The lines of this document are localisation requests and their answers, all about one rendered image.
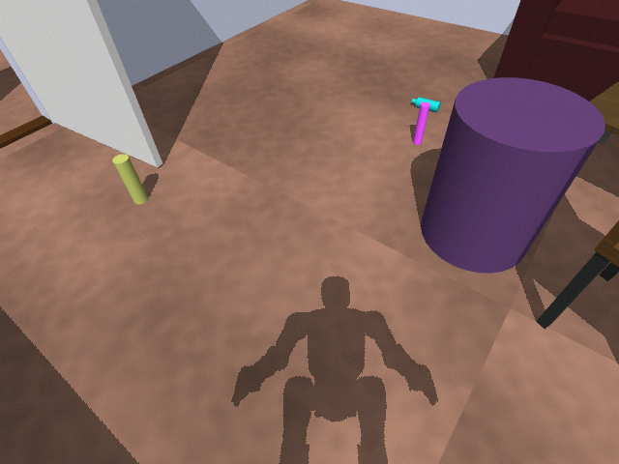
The chair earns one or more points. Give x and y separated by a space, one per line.
607 251

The coffee table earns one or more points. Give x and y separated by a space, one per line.
608 104

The sofa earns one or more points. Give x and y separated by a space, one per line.
573 44

